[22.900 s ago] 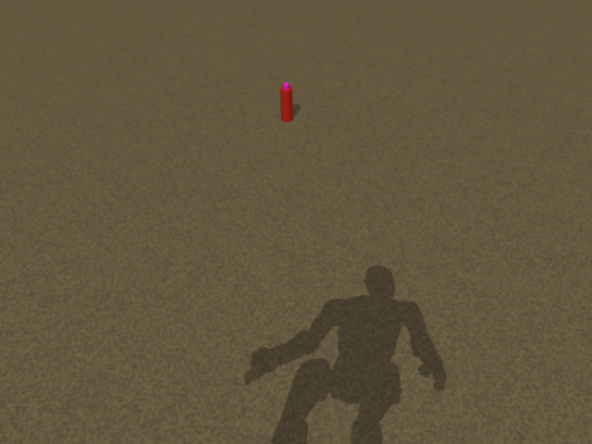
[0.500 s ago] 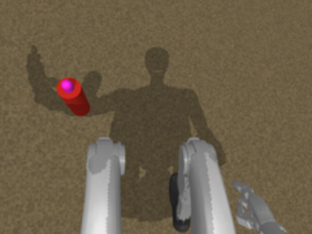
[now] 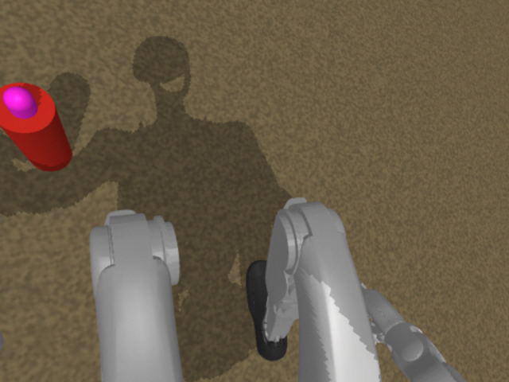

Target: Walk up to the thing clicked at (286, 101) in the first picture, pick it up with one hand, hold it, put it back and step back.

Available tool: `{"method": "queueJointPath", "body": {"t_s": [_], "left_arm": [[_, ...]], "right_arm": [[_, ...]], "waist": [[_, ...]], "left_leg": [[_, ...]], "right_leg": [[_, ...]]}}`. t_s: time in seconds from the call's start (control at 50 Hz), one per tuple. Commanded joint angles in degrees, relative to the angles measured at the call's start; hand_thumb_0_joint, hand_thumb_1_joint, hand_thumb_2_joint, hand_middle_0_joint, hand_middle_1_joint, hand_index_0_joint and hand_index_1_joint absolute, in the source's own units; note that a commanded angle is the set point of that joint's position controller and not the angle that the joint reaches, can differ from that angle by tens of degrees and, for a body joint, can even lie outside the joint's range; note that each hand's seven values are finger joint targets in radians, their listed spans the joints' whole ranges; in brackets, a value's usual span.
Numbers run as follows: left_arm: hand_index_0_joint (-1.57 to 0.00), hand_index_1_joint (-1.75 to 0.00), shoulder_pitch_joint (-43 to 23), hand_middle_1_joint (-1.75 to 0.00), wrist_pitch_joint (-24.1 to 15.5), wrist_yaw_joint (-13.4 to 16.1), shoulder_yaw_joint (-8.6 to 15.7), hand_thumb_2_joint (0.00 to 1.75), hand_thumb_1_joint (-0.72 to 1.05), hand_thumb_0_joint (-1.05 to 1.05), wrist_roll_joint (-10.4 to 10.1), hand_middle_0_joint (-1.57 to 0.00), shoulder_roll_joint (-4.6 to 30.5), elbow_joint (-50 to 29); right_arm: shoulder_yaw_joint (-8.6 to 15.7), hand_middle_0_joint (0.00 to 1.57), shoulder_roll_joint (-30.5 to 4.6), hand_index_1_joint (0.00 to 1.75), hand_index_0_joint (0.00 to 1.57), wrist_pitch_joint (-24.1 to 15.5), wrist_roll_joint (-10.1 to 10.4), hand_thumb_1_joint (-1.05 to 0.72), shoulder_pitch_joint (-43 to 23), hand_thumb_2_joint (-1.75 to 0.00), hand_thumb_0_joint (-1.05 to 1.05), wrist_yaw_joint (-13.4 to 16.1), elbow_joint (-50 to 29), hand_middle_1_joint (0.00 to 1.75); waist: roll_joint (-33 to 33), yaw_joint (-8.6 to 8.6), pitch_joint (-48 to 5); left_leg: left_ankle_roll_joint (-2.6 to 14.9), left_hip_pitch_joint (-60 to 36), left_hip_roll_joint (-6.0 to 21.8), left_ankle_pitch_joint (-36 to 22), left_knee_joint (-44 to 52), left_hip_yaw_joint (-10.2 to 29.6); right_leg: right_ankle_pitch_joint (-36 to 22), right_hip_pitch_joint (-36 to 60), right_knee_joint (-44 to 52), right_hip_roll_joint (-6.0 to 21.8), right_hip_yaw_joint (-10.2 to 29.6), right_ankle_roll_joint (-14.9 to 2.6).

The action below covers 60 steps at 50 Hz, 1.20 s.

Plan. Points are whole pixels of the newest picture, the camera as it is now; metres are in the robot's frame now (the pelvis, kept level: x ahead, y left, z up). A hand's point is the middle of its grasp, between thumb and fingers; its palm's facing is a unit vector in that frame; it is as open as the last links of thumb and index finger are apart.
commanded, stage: close in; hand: left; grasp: from the side
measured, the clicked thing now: (37, 130) +0.45 +0.29 -0.18
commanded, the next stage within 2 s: rest palm in 0.64 s
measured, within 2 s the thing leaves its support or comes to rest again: leaves its support in 2.00 s
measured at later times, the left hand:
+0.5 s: hand (12, 152) +0.41 +0.31 -0.16, palm faces +0.39 -0.92 +0.02, open 17.6 cm
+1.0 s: hand (32, 145) +0.43 +0.29 -0.17, palm faces +0.42 -0.91 +0.01, open 16.4 cm
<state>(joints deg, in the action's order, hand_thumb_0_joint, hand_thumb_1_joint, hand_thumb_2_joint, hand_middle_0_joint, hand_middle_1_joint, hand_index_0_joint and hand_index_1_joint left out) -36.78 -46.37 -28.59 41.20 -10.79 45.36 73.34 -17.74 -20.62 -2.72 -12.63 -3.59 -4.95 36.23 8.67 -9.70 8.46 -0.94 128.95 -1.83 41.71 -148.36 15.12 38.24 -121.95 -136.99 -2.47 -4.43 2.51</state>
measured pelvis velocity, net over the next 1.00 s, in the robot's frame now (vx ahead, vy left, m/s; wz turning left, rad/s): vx -0.01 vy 0.00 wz -0.06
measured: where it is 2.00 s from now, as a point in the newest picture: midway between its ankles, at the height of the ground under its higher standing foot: (203, 346)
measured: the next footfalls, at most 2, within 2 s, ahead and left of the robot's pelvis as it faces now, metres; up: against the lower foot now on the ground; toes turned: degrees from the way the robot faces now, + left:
none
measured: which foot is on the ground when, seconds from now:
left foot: down 0.00-1.00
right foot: down 0.00-1.00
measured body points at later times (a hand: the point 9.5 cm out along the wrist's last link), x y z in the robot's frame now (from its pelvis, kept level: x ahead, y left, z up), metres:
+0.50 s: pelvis -0.01 +0.00 -0.02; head +0.20 +0.16 +0.34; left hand +0.38 +0.35 -0.15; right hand +0.15 -0.26 -0.05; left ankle +0.07 +0.12 -0.27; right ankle +0.13 -0.15 -0.26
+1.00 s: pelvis -0.01 +0.00 -0.02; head +0.21 +0.17 +0.33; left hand +0.40 +0.34 -0.17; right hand +0.15 -0.25 -0.05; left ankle +0.07 +0.12 -0.27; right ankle +0.13 -0.15 -0.26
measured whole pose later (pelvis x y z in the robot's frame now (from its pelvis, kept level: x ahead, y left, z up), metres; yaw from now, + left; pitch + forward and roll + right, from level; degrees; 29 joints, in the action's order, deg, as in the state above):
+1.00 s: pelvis -0.01 +0.00 -0.02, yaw -3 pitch +14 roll -17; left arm -38.3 -62.7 1.1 32.8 -3.1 45.3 83.4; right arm -25.9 -20.9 3.0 -20.0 -9.0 -9.8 32.2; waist 13.3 -14.4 14.4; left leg -1.6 127.1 -1.4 41.5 -152.8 20.6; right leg 35.0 -119.8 -137.5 -4.6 -8.2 4.4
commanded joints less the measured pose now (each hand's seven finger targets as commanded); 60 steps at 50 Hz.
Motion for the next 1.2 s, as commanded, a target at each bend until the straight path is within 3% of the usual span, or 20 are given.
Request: {"method": "queueJointPath", "body": {"t_s": [0.0,0.04,0.08,0.14,0.2,0.26,0.3,0.42,0.5,0.56,0.58,0.62,0.7,0.76,0.78,0.84,1.0,1.04,1.08,1.18], "left_arm": [[-0.08,-0.07,-11.75,-0.07,-7.83,5.39,1.37,0.0,-0.61,0.0,-0.27,-0.09,15.19,-7.37],[-0.08,-0.08,-10.45,-0.08,-9.81,8.03,0.42,0.0,-0.61,0.0,0.6,-0.08,12.44,-3.55],[-0.08,-0.08,-10.79,-0.08,-11.81,11.48,3.14,0.0,-0.61,0.0,2.38,-0.09,16.11,-4.53],[-0.08,-0.07,-10.61,-0.07,-14.13,15.38,4.33,0.01,-0.61,0.0,4.41,-0.08,16.72,-5.47],[-0.08,-0.07,-10.72,-0.07,-14.84,17.53,-0.48,0.02,-0.58,0.0,6.56,-0.08,11.71,-4.61],[-0.07,-0.07,-10.7,-0.07,-15.11,18.79,-2.73,0.02,-0.57,0.0,7.61,-0.07,11.95,-3.69],[-0.07,-0.06,-10.43,-0.06,-15.37,19.09,-5.0,0.02,-0.58,0.0,6.93,-0.07,9.64,-2.85],[-0.05,-0.06,-11.86,-0.06,-17.47,21.39,-6.52,0.04,-0.55,0.0,4.36,-0.05,7.51,0.0],[-0.05,-0.07,-11.1,-0.07,-19.05,23.3,-5.58,0.07,-0.55,0.0,5.55,-0.05,9.93,1.16],[-0.04,-0.07,-9.13,-0.07,-20.11,24.96,-2.67,0.1,-0.5,0.0,6.96,-0.04,13.7,0.88],[-0.04,-0.07,-10.43,-0.07,-20.43,25.23,-4.59,0.11,-0.49,0.0,7.09,-0.04,11.25,0.3],[-0.03,-0.07,-9.53,-0.07,-20.77,26.52,-2.16,0.12,-0.44,0.0,7.41,-0.04,13.23,-0.3],[-0.04,-0.07,-9.96,-0.07,-20.66,27.17,-4.1,0.12,-0.43,0.0,8.31,-0.04,12.17,-2.36],[-0.08,-0.1,-12.22,-0.09,-20.12,27.13,-8.34,0.17,-0.36,0.0,8.27,-0.1,8.05,-2.29],[-0.09,-0.11,-11.87,-0.09,-19.68,27.67,-6.73,0.18,-0.36,0.0,8.3,-0.11,9.99,-1.22],[-0.07,-0.09,-13.18,-0.08,-19.76,28.37,-9.46,0.18,-0.34,0.0,7.13,-0.09,6.75,-0.25],[-0.09,-0.13,-13.14,-0.12,-21.08,31.38,-7.35,0.24,-0.24,0.0,9.25,-0.11,11.65,3.07],[-0.24,-0.24,-14.19,-0.24,-21.65,31.77,-8.42,0.31,-0.11,0.0,9.27,-0.25,10.46,3.71],[-0.29,-0.3,-14.57,-0.29,-22.02,32.25,-6.2,0.36,-0.06,0.0,9.44,-0.31,14.31,2.15],[-0.41,-0.4,-14.99,-0.4,-21.62,32.12,-7.47,0.46,0.12,0.0,10.39,-0.42,13.62,2.41]], "right_arm": [[4.58,0.2,-18.78,0.3,0.2,0.2,-1.18,-0.94,4.17,-0.91,0.0,0.45,-2.45,0.3],[3.7,0.2,-19.16,0.3,0.2,0.78,-1.74,-0.94,2.85,-0.91,0.0,-0.26,-2.75,0.3],[3.12,0.2,-19.21,0.3,0.2,1.26,-2.55,-0.93,1.87,-0.91,0.0,-0.74,-3.35,0.3],[2.74,0.2,-19.87,0.3,0.2,1.96,-3.87,-0.93,0.63,-0.91,0.0,-1.42,-4.85,0.3],[2.47,0.2,-19.56,0.3,0.2,2.56,-4.72,-0.93,0.1,-0.91,0.0,-1.87,-5.19,0.3],[2.62,0.2,-20.31,0.3,0.2,3.17,-5.58,-0.93,0.28,-0.91,0.0,-1.9,-4.3,0.3],[2.28,0.2,-20.24,0.3,0.2,3.42,-5.93,-0.93,0.0,-0.91,0.0,-2.09,-4.35,0.3],[0.81,0.2,-20.18,0.3,0.2,3.39,-6.1,-0.93,-1.06,-0.91,0.0,-2.61,-4.66,0.3],[0.1,0.2,-20.18,0.3,0.2,4.11,-6.56,-0.91,-2.09,-0.9,0.0,-2.71,-5.03,0.3],[-0.1,0.2,-20.81,0.3,0.2,4.93,-7.17,-0.91,-2.37,-0.9,0.0,-2.8,-4.92,0.3],[-0.45,0.2,-20.47,0.3,0.2,5.13,-7.26,-0.91,-3.24,-0.9,0.0,-2.93,-5.53,0.3],[-0.24,0.2,-21.1,0.3,0.2,5.5,-7.74,-0.91,-2.35,-0.9,0.0,-2.95,-5.06,0.3],[-0.17,0.2,-20.95,0.3,0.2,5.79,-8.16,-0.91,-2.26,-0.9,0.0,-3.07,-4.95,0.3],[0.01,0.2,-20.76,0.3,0.2,5.67,-7.81,-0.9,-2.99,-0.91,0.0,-3.24,-5.32,0.3],[0.28,0.2,-21.18,0.3,0.2,5.76,-7.75,-0.9,-2.01,-0.91,0.0,-3.14,-4.31,0.3],[-0.63,0.2,-20.79,0.3,0.2,5.72,-7.71,-0.89,-1.78,-0.9,0.0,-3.47,-4.78,0.3],[-1.94,0.2,-20.48,0.3,0.2,6.62,-8.24,-0.88,-2.77,-0.9,0.0,-3.58,-5.02,0.3],[-2.61,0.2,-20.17,0.3,0.2,6.94,-8.27,-0.88,-3.25,-0.9,0.0,-3.76,-5.06,0.3],[-2.65,0.2,-20.43,0.3,0.2,7.04,-8.31,-0.88,-3.95,-0.9,0.0,-3.56,-5.56,0.3],[-2.93,0.2,-20.65,0.3,0.2,7.55,-8.67,-0.87,-3.38,-0.89,0.0,-3.44,-5.42,0.3]], "waist": [[-23.52,-2.64,-35.03],[-24.36,-3.46,-32.13],[-25.66,-2.2,-31.5],[-28.16,-3.05,-32.2],[-29.57,-5.19,-30.27],[-29.6,-6.96,-27.58],[-27.41,-8.36,-26.97],[-21.07,-9.13,-25.85],[-22.04,-7.85,-25.41],[-26.12,-6.3,-26.41],[-26.77,-7.1,-25.71],[-28.51,-7.41,-26.85],[-29.6,-8.16,-27.95],[-26.57,-10.04,-26.25],[-26.78,-9.83,-25.84],[-23.08,-11.12,-26.75],[-25.36,-9.47,-25.63],[-25.22,-10.25,-24.38],[-26.73,-9.31,-24.47],[-28.02,-10.8,-25.73]], "left_leg": [[-0.78,-26.99,3.49,-12.9,17.33,-3.88],[-1.33,-27.4,3.54,-11.14,18.51,-2.9],[-1.45,-27.04,3.64,-9.83,18.65,-2.99],[-1.71,-28.03,3.66,-10.05,18.65,-3.12],[-2.01,-28.09,3.75,-9.94,18.95,-2.76],[-1.9,-26.79,3.97,-7.34,19.0,-2.26],[-1.47,-24.98,3.85,-6.68,17.94,-2.08],[-0.34,-21.66,3.47,-4.53,16.31,-1.23],[-0.78,-22.24,3.94,-5.1,16.63,-0.95],[-1.63,-25.49,4.29,-8.08,17.41,-0.63],[-1.87,-25.61,4.44,-8.1,17.72,-0.39],[-2.03,-27.14,4.48,-9.82,17.66,-0.34],[-1.99,-27.7,4.57,-11.23,16.95,-0.78],[-1.46,-25.25,4.47,-8.5,16.69,-0.64],[-1.47,-25.4,4.54,-8.5,16.79,-0.51],[-0.88,-23.47,4.23,-8.44,15.25,-0.2],[-1.51,-25.28,4.65,-8.98,16.45,0.54],[-1.57,-24.24,4.65,-8.25,16.77,0.82],[-1.4,-24.34,4.84,-7.57,16.47,0.3],[-1.73,-26.34,5.18,-10.7,16.49,0.71]], "right_leg": [[-10.64,13.76,7.49,-0.2,-9.45,-2.92],[-8.93,12.3,6.7,-0.16,-10.37,-3.04],[-8.04,12.51,6.52,-0.4,-10.44,-3.02],[-8.89,14.13,6.39,-0.78,-10.78,-3.03],[-9.4,13.22,6.34,-0.91,-11.26,-3.13],[-8.27,12.09,6.4,-1.13,-11.5,-3.08],[-8.54,12.43,6.65,-1.4,-11.54,-2.89],[-7.8,14.14,7.97,-1.92,-11.89,-2.13],[-7.91,14.54,7.3,-1.99,-12.19,-2.26],[-9.83,14.93,5.75,-1.97,-12.45,-2.61],[-9.92,14.37,5.46,-1.87,-12.65,-2.69],[-11.64,15.93,5.34,-1.96,-12.76,-2.62],[-13.11,16.58,5.77,-2.2,-12.55,-2.65],[-11.88,15.69,6.77,-2.13,-12.67,-2.44],[-11.88,15.3,6.78,-2.13,-12.76,-2.44],[-12.64,16.81,7.39,-2.42,-13.13,-2.01],[-12.12,16.74,6.7,-2.66,-13.62,-2.39],[-11.46,16.56,6.79,-2.54,-13.97,-2.36],[-11.11,16.81,7.01,-2.73,-13.45,-2.4],[-13.73,17.67,6.6,-2.82,-13.86,-2.41]]}}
